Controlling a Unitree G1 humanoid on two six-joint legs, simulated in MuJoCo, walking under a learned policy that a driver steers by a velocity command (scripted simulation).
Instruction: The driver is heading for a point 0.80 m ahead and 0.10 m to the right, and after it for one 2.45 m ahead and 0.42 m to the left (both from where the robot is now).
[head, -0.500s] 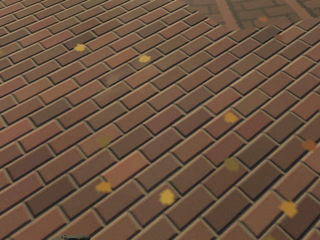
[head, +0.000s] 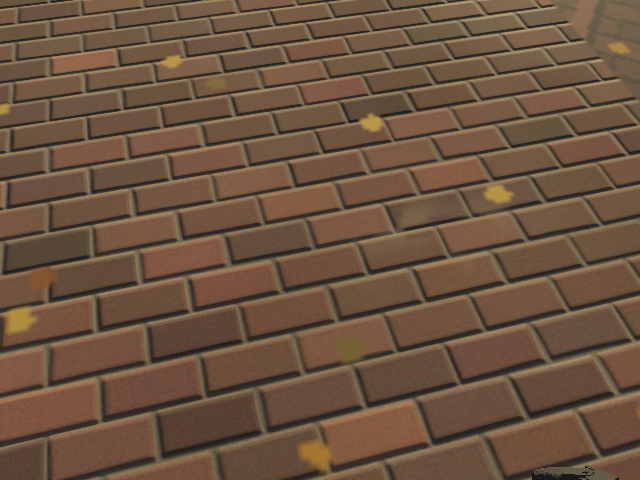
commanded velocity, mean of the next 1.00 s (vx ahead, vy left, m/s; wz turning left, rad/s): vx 0.50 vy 0.00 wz -0.18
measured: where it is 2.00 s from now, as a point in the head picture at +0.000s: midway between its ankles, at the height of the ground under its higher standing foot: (351, 363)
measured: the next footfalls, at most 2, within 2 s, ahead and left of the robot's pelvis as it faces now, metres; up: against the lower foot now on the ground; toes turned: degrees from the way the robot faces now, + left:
right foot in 0.56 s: +0.45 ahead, -0.05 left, +0.00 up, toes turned -5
left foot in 1.08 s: +0.78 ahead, +0.05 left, +0.00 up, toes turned -21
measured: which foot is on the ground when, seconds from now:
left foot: down 0.00-0.58, up 0.60-1.00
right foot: up 0.00-0.54, down 0.56-1.00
